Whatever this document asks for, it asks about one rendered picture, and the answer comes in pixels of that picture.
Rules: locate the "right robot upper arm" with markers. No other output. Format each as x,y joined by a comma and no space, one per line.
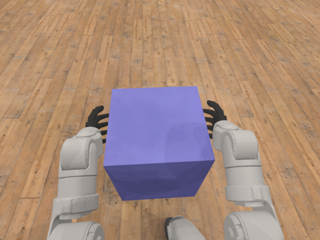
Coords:
251,225

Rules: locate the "carton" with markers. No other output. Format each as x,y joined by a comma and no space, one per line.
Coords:
157,143

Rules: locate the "robot right thigh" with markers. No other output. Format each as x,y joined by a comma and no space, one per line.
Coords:
183,229

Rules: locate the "right robot shin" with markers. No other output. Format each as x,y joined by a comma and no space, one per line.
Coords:
176,218

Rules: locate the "robot right hand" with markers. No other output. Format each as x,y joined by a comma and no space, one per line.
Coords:
218,115

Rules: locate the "robot left hand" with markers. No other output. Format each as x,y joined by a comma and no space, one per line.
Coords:
94,118

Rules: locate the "left robot upper arm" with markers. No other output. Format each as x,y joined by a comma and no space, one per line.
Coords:
87,230

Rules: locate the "robot right forearm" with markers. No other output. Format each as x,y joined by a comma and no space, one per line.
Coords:
242,163

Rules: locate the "robot left forearm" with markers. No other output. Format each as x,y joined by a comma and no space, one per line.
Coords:
77,183

